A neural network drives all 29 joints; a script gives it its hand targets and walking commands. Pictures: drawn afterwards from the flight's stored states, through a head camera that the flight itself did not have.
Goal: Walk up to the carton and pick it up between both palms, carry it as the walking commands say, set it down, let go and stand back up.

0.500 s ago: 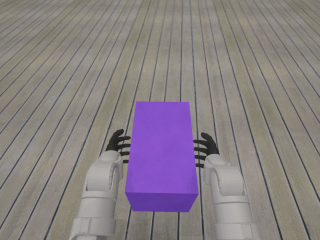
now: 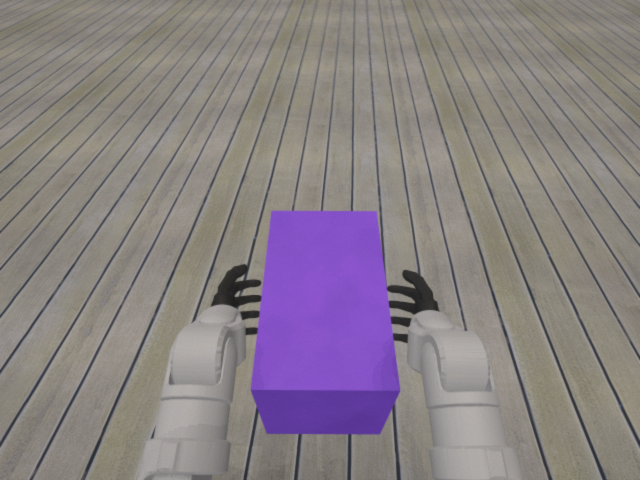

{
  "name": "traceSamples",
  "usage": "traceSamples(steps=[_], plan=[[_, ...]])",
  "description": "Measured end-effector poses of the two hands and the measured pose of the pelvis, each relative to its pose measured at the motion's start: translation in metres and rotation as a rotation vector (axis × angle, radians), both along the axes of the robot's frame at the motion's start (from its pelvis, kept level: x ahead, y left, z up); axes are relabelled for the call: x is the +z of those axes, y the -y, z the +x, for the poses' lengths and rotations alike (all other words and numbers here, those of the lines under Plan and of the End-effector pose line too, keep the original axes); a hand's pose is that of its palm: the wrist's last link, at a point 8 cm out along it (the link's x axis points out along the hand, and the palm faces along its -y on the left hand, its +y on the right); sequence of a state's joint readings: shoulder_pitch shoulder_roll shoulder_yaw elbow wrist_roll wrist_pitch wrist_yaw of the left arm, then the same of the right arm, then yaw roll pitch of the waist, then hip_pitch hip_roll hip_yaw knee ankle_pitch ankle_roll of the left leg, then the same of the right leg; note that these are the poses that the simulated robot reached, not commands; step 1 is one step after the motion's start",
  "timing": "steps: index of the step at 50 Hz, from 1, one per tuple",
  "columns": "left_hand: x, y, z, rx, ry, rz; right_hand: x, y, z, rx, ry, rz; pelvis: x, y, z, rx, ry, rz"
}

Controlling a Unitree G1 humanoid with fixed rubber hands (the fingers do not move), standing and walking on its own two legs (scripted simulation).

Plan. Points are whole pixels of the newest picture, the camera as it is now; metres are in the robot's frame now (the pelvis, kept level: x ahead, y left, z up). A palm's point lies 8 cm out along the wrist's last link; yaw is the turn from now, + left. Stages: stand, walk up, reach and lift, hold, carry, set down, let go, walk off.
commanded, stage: carry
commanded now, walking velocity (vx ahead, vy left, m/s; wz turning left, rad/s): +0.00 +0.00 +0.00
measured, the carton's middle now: (323, 318) +0.35 +0.00 -0.02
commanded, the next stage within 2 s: hold in 1.28 s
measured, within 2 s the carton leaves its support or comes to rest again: neither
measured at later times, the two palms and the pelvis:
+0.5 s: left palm (208, 329) +0.28 +0.14 +0.06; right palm (409, 334) +0.28 -0.10 +0.06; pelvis -0.01 +0.02 +0.00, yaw -1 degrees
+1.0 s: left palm (201, 331) +0.28 +0.15 +0.06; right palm (404, 340) +0.27 -0.10 +0.05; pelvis -0.01 +0.03 +0.00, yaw -1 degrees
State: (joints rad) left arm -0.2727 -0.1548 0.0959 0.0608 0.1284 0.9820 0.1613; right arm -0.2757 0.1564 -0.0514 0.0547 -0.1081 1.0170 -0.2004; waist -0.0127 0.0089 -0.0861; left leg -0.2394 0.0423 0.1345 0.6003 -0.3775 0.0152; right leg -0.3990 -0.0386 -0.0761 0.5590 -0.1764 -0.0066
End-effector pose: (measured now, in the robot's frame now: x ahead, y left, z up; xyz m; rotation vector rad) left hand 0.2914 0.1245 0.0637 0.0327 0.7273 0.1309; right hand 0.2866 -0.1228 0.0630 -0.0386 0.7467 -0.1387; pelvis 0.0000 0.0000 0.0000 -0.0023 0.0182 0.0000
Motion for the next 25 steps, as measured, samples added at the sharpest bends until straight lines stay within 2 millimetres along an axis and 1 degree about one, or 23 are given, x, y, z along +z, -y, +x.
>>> traceSamples(steps=[6,12,15,25], plan=[[-0.002,-0.007,-0.003,-0.004,-0.019,0.011,-0.003,-0.007,-0.001,0.012,-0.021,-0.005,0.0,-0.006,-0.002,0.0,0.003,-0.001],[0.0,-0.015,-0.008,0.017,-0.011,-0.009,0.001,-0.015,-0.005,0.02,-0.014,-0.019,0.0,-0.01,-0.006,-0.007,0.004,0.004],[0.002,-0.016,-0.01,0.013,-0.014,-0.012,0.0,-0.016,-0.005,0.011,-0.018,-0.013,-0.001,-0.012,-0.008,-0.008,0.002,0.002],[-0.005,-0.02,-0.011,0.003,-0.043,0.003,-0.007,-0.02,-0.008,0.009,-0.05,-0.013,-0.001,-0.018,-0.01,-0.012,-0.005,0.003]])
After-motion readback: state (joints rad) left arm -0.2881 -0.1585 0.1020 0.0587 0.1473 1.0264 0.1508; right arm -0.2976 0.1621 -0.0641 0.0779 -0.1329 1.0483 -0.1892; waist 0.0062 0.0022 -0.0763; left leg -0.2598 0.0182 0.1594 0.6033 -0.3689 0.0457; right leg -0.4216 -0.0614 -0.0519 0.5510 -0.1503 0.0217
